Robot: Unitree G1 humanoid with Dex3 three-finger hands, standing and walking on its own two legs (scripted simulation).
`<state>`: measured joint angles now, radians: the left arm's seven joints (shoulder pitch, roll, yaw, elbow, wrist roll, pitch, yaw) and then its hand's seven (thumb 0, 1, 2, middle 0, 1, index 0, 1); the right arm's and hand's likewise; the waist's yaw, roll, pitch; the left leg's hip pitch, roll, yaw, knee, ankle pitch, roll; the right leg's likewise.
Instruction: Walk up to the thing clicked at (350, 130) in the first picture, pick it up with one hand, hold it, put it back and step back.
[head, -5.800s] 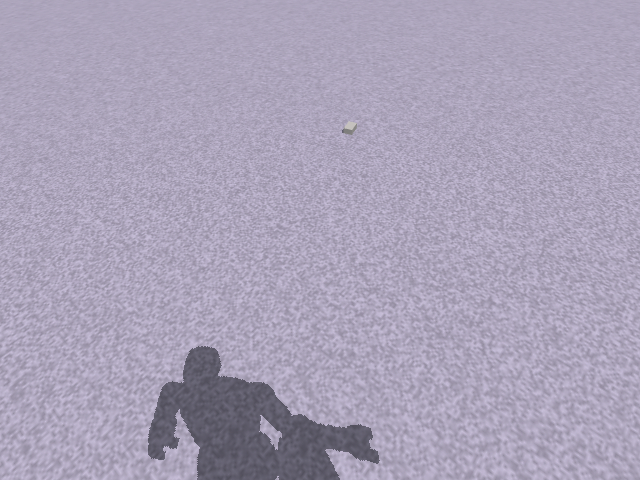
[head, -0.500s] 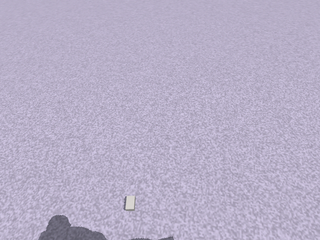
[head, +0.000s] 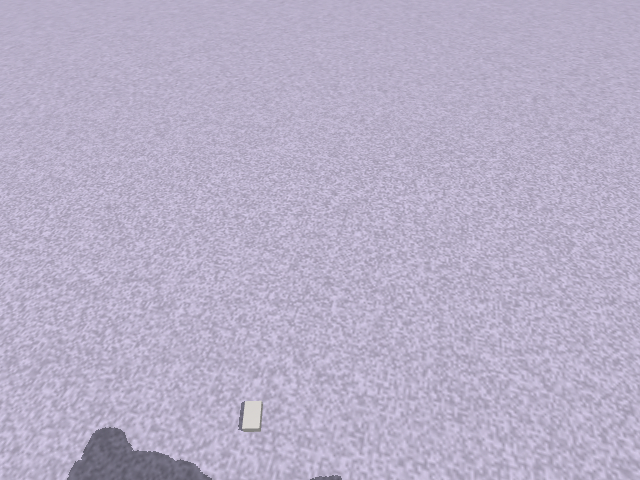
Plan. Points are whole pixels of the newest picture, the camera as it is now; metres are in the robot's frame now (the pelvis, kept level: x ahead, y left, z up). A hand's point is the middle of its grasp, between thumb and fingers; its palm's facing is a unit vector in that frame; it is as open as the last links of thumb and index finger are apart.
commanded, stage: walk up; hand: left
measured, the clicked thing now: (252, 416) +0.46 +0.24 -0.76
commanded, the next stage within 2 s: stand in 0.92 s
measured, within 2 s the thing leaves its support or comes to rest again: neither
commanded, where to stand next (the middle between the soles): +0.07 -0.01 m, yaw +2 degrees
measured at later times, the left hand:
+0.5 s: hand out of the picture +0.10 +0.25 -0.16, palm faces -0.02 -0.95 -0.32, open 7.4 cm
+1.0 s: hand out of the picture +0.10 +0.25 -0.15, palm faces -0.03 -0.94 -0.33, open 7.4 cm
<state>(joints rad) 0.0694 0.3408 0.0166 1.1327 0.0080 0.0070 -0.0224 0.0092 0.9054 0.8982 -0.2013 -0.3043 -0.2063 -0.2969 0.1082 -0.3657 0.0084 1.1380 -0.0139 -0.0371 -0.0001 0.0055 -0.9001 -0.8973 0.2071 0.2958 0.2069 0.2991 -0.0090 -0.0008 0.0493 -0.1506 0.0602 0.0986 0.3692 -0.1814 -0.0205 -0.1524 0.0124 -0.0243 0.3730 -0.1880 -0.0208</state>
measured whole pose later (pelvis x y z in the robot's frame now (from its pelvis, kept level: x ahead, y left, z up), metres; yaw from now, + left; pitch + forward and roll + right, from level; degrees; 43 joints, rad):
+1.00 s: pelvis +0.01 +0.00 +0.00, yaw -1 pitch -2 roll +0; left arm 0.08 0.33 0.02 1.14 0.01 0.00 -0.01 0.01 0.91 0.90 -0.20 -0.30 -0.21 -0.30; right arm 0.10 -0.35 0.00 1.15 -0.02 -0.01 0.00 0.01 -0.90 -0.90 0.21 0.30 0.21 0.30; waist -0.01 0.01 0.05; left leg -0.09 0.05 0.11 0.30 -0.17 -0.02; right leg -0.10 0.01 -0.01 0.31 -0.17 -0.01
